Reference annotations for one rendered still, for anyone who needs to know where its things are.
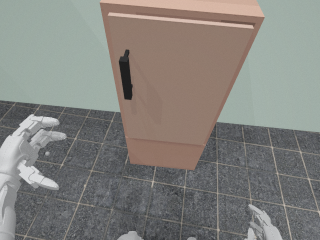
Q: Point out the robot left hand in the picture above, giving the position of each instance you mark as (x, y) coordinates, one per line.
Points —
(15, 149)

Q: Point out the robot right hand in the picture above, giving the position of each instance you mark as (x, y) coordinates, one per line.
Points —
(265, 230)

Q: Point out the cupboard door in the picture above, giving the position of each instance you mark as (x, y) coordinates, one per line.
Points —
(180, 71)

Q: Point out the left robot forearm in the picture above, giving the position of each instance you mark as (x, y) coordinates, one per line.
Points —
(9, 185)

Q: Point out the handle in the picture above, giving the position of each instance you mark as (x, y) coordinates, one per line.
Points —
(126, 75)

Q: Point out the left robot shin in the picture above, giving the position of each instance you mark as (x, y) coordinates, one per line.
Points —
(132, 232)

